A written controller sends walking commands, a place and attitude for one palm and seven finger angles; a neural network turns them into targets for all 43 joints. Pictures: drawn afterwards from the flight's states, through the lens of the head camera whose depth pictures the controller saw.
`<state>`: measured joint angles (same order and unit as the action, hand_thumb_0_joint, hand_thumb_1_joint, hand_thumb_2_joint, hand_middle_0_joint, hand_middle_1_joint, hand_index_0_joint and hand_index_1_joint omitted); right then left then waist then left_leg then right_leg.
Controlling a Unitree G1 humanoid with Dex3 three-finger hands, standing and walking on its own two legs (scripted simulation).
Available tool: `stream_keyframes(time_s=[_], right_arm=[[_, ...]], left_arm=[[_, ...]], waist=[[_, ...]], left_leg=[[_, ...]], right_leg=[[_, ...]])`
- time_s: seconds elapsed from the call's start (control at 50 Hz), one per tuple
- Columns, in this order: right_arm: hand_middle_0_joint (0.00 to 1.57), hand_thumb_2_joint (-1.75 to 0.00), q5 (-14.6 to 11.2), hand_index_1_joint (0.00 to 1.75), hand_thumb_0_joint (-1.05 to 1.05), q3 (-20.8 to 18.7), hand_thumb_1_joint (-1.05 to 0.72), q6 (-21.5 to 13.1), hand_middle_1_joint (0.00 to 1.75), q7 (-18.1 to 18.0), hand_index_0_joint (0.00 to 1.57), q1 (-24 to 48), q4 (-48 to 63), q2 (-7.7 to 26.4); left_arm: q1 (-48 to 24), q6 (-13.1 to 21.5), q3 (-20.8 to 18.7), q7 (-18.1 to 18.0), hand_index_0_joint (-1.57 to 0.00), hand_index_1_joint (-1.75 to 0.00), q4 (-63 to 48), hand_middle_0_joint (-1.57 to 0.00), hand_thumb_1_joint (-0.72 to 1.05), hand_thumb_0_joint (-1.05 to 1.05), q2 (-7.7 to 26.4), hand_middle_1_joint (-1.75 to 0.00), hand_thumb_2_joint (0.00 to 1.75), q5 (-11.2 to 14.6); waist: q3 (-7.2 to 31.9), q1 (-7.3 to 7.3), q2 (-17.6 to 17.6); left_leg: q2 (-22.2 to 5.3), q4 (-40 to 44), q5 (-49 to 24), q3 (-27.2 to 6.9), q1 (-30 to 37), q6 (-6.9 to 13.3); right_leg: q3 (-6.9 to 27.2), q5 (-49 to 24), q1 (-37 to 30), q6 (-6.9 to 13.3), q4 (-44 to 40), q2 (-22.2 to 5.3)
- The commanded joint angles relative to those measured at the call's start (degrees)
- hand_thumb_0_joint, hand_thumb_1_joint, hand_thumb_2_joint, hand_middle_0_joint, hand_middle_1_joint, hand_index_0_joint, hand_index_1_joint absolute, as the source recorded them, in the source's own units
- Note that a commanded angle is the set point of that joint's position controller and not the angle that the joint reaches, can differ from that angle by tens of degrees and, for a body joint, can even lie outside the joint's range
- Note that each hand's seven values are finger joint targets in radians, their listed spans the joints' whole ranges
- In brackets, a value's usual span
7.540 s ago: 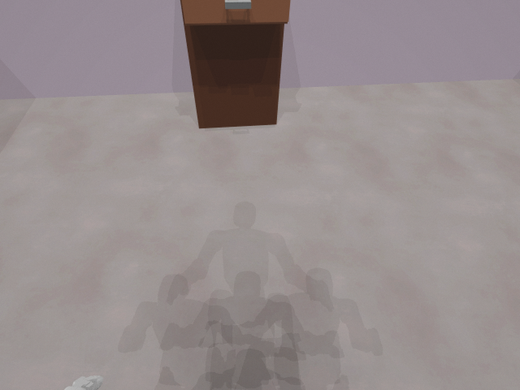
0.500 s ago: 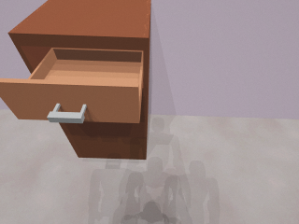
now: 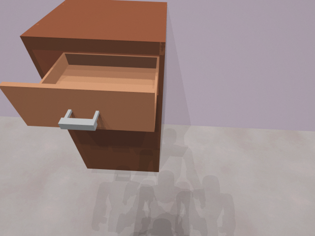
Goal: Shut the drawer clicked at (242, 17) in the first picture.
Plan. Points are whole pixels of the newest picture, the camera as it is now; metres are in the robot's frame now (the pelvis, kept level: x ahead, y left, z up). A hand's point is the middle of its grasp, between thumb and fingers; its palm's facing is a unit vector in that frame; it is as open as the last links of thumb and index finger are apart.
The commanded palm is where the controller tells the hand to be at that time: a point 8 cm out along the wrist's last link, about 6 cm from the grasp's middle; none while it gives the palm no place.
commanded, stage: look again from close up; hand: left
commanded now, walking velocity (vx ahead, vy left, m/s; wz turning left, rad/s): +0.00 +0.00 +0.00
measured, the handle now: (80, 118) +0.44 +0.27 +0.04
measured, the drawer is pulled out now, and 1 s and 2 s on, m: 0.21 0.21 0.21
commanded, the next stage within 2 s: none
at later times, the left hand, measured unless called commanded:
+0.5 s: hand out of the picture -0.04 +0.19 -0.17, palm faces +0.01 -0.98 -0.20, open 7.4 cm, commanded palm none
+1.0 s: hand out of the picture -0.04 +0.17 -0.17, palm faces +0.01 -0.99 -0.16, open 7.3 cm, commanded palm none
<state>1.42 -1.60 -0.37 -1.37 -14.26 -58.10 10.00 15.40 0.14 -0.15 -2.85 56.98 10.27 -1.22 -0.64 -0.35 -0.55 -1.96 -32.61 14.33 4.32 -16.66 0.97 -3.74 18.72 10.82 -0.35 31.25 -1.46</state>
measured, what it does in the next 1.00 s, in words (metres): stands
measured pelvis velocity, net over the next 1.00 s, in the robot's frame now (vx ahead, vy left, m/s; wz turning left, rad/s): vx -0.02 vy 0.01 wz -0.01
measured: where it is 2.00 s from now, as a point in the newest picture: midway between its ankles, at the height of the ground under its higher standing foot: outside the picture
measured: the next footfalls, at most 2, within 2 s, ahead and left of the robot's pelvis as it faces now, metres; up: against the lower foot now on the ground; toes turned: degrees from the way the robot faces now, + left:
none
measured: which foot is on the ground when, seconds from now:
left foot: down 0.00-1.00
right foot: down 0.00-1.00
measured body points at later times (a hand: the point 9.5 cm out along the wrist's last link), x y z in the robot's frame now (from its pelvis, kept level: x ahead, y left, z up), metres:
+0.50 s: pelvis -0.01 +0.01 +0.01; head -0.01 +0.02 +0.46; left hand -0.03 +0.24 -0.15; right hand +0.00 -0.22 -0.15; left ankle +0.04 +0.11 -0.73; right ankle -0.02 -0.12 -0.73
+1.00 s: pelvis -0.02 +0.01 +0.01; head -0.02 +0.02 +0.46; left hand -0.04 +0.22 -0.16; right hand -0.03 -0.20 -0.15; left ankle +0.04 +0.11 -0.73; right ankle -0.02 -0.12 -0.73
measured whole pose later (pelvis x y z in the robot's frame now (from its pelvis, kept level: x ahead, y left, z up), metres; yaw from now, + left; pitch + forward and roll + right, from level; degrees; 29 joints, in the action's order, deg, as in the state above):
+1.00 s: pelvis -0.02 +0.01 +0.01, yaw -1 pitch -1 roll +0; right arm 0.8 -1.1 0.2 -0.7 -16.0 -65.4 7.2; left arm 20.1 0.8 0.6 -2.8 62.4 7.0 -1.4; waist -1.7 -0.4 0.6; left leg -0.8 -24.7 8.4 5.4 -15.2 2.0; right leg -2.8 13.3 10.5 -1.3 25.2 -2.3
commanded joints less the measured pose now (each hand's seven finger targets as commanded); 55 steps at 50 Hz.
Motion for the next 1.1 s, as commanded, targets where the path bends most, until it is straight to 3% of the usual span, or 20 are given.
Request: stream_keyframes(time_s=[0.0, 0.28, 0.38, 0.46, 0.66, 1.08], right_arm=[[0.20, -0.90, -0.3, 0.30, 0.00, -0.7, -0.90, -0.4, 0.30, 0.1, 0.20, -1.6, 2.6, 6.6], [0.20, -0.90, -0.7, 0.30, 0.00, -0.2, -0.90, -0.5, 0.30, 0.6, 0.20, 0.5, -0.2, 7.3], [0.20, -0.90, -0.9, 0.30, 0.00, -0.1, -0.90, -0.3, 0.30, 0.6, 0.20, -0.4, -2.2, 6.7], [0.20, -0.90, -0.9, 0.30, 0.00, 0.0, -0.90, -0.3, 0.30, 0.6, 0.20, -1.5, -3.5, 6.2], [0.20, -0.90, -1.0, 0.30, 0.00, 0.0, -0.90, 0.0, 0.30, 0.5, 0.20, -3.7, -5.5, 4.8], [0.20, -0.90, -0.9, 0.30, 0.00, -0.3, -0.90, -0.2, 0.30, 0.3, 0.20, -5.1, -5.7, 3.3]], left_arm=[[3.5, 0.4, -1.2, 0.1, -0.20, -0.30, -2.1, -0.20, 0.90, 0.00, 6.2, -0.30, 0.90, 0.1], [5.3, 0.7, -0.6, 0.4, -0.20, -0.30, 0.4, -0.20, 0.90, 0.00, 5.9, -0.30, 0.90, 0.0], [6.4, 0.7, -0.4, 0.3, -0.20, -0.30, 2.2, -0.20, 0.90, 0.00, 5.0, -0.30, 0.90, 0.0], [7.6, 0.8, -0.3, 0.2, -0.20, -0.30, 3.4, -0.20, 0.90, 0.00, 4.4, -0.30, 0.90, 0.1], [9.2, 0.8, -0.2, -0.1, -0.20, -0.30, 4.8, -0.20, 0.90, 0.00, 3.0, -0.30, 0.90, 0.0], [10.0, 1.0, -0.4, -0.1, -0.20, -0.30, 4.7, -0.20, 0.90, 0.00, 1.5, -0.30, 0.90, -0.1]], waist=[[-2.8, 0.13, 0.0], [-0.9, 0.30, -0.5], [-2.9, 0.18, 1.0], [-2.0, 0.28, -0.3], [-4.4, 0.21, 0.4], [-4.3, 0.07, 0.1]], left_leg=[[-4.6, 8.0, -8.0, -6.4, 1.8, 1.0], [-4.7, 13.2, -1.6, -7.1, 3.7, 0.9], [-4.5, 14.3, 0.4, -7.1, 3.4, 0.7], [-4.5, 14.9, 0.6, -7.1, 3.6, 0.7], [-4.3, 15.8, 4.3, -7.1, 2.0, 0.4], [-4.6, 15.8, 3.7, -7.1, 2.3, 0.4]], right_leg=[[5.1, -8.1, 3.8, 1.9, -6.5, -3.8], [5.0, -6.8, 2.0, 1.0, -9.4, -4.2], [5.1, -5.5, 2.7, 1.0, -10.6, -4.4], [4.9, -5.9, 1.7, 1.0, -10.9, -4.5], [5.0, -2.9, 3.3, 1.0, -11.7, -4.3], [5.3, -3.9, 4.4, 1.2, -11.8, -4.1]])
